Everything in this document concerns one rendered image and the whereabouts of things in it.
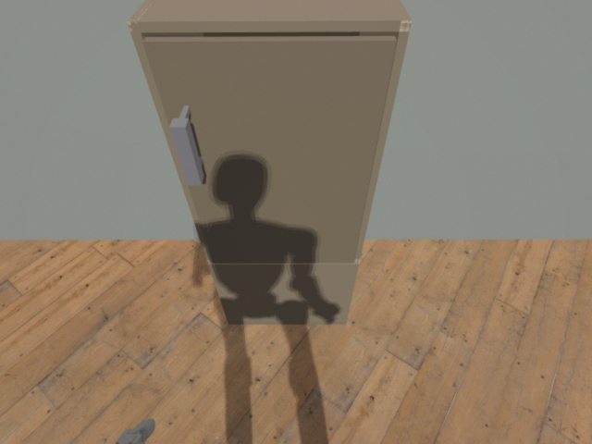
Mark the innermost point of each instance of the handle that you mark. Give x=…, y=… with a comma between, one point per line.
x=182, y=135

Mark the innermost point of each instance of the cupboard door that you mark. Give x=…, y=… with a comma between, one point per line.
x=287, y=127

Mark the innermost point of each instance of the robot left hand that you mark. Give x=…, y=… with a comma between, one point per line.
x=138, y=434

